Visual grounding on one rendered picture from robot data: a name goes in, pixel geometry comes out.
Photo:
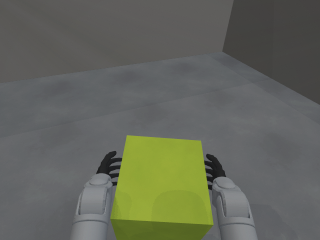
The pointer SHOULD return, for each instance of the carton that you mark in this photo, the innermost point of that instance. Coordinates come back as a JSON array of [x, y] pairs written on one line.
[[162, 191]]

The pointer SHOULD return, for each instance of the right robot forearm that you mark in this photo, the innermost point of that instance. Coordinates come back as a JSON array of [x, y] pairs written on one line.
[[234, 215]]

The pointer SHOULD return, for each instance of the left robot forearm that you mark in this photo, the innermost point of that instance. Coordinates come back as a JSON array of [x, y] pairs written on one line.
[[92, 211]]

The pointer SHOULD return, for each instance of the robot left hand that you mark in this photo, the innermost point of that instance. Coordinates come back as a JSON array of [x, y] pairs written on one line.
[[105, 167]]

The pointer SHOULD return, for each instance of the robot right hand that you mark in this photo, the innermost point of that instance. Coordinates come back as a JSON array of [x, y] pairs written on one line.
[[216, 171]]

